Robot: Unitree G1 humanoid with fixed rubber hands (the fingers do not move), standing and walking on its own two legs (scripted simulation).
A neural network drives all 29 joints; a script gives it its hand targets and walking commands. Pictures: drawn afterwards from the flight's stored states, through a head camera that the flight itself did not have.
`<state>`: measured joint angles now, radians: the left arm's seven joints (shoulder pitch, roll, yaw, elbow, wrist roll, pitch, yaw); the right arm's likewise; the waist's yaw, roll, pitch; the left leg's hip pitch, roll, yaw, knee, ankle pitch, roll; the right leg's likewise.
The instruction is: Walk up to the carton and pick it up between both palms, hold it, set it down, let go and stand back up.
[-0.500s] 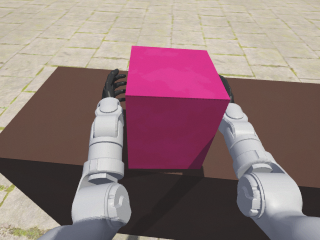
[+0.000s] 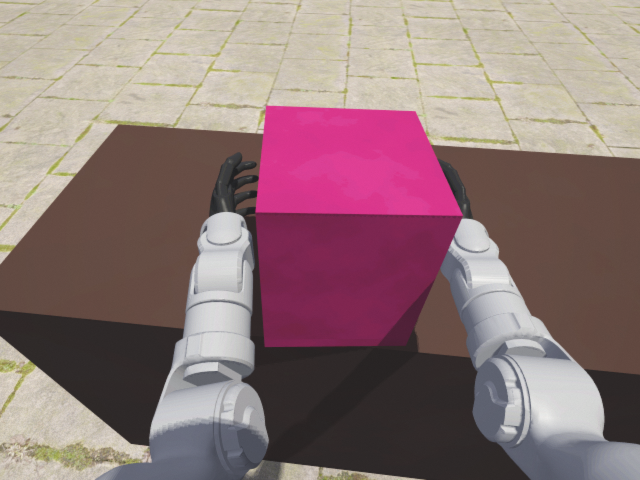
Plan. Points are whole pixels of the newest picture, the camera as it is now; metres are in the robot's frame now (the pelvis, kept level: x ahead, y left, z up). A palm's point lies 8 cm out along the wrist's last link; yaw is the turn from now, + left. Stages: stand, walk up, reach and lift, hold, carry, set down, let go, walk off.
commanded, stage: set down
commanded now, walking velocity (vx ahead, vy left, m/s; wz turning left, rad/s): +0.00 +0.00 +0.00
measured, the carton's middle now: (339, 230) +0.40 +0.01 +0.09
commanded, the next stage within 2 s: none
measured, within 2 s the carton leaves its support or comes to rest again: rests again in 0.02 s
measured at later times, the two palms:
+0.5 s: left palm (223, 227) +0.38 +0.16 +0.12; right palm (449, 222) +0.40 -0.13 +0.12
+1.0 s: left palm (223, 229) +0.38 +0.16 +0.12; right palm (449, 225) +0.40 -0.13 +0.11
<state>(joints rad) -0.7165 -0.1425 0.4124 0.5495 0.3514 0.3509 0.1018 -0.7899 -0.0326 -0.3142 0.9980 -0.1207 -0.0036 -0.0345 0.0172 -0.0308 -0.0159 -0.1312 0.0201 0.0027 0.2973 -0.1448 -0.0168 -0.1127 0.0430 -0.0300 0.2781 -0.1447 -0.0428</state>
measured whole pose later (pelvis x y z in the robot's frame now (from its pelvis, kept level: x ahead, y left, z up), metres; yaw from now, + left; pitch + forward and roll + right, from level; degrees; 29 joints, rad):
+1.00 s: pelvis +0.00 +0.01 +0.00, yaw -1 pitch -2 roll +0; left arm -0.65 -0.20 0.47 0.51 0.42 0.26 0.06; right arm -0.74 0.03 -0.48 0.92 -0.27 -0.07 0.04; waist 0.03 -0.04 0.02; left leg -0.09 0.01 0.04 0.27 -0.14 0.00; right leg -0.09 0.02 -0.04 0.29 -0.15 -0.03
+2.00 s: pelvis +0.00 +0.00 -0.01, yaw -4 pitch +7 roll -1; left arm -0.73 0.01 0.15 0.76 0.04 0.16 0.22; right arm -0.88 -0.30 0.06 1.13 0.28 -0.04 -0.05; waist 0.12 0.00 -0.07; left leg -0.34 0.06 0.08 0.41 -0.19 -0.02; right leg -0.33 0.06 -0.02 0.34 -0.14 -0.05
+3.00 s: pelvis -0.01 +0.00 +0.00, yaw -2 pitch +2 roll +0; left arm -0.71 0.20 0.17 0.24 -0.10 0.75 0.15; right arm -0.86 -0.52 0.12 0.77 0.51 0.36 0.04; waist 0.05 -0.01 -0.07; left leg -0.20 0.03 0.05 0.32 -0.14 -0.01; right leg -0.20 0.05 -0.01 0.29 -0.12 -0.04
